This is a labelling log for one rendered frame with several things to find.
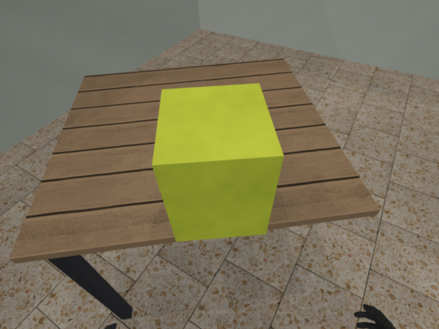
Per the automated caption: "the right robot hand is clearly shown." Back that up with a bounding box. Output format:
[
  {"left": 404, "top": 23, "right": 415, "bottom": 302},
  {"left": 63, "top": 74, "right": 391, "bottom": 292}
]
[{"left": 354, "top": 304, "right": 396, "bottom": 329}]

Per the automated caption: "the table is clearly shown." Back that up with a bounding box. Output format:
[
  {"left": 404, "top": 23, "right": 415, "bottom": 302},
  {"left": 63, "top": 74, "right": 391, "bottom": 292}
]
[{"left": 9, "top": 58, "right": 381, "bottom": 319}]

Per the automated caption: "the carton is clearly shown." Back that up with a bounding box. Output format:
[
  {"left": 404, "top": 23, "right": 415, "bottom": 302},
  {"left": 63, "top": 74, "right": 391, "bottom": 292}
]
[{"left": 152, "top": 83, "right": 284, "bottom": 241}]

